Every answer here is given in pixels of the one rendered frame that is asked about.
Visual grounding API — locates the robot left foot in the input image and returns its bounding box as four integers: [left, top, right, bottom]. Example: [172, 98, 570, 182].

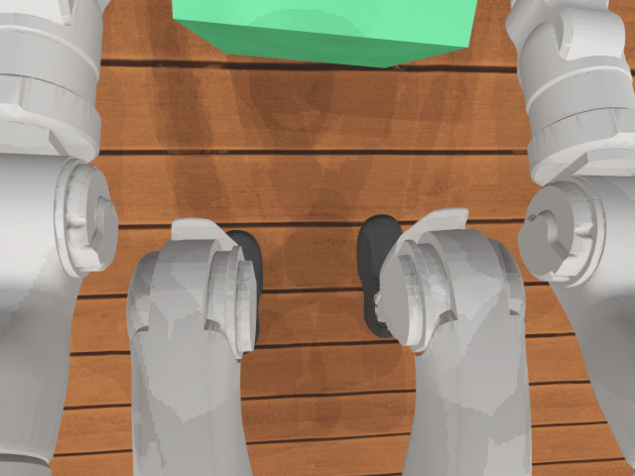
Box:
[225, 230, 263, 355]

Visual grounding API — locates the robot right forearm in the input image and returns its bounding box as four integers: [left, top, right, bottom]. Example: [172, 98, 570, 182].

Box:
[505, 0, 635, 186]

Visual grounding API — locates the left robot upper arm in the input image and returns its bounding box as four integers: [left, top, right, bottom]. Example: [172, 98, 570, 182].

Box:
[0, 153, 118, 476]

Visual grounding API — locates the robot right foot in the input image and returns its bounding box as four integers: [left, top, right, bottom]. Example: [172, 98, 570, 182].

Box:
[357, 214, 403, 338]

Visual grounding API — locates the right robot upper arm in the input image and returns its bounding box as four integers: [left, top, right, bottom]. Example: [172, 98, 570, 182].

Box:
[518, 175, 635, 476]

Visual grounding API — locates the carton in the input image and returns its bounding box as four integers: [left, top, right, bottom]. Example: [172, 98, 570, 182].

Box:
[172, 0, 477, 68]

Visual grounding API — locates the robot left forearm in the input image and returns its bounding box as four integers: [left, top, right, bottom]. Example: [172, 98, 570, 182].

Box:
[0, 0, 111, 163]

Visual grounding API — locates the robot foot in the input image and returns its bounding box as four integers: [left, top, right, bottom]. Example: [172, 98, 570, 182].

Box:
[357, 214, 403, 338]
[225, 230, 263, 355]

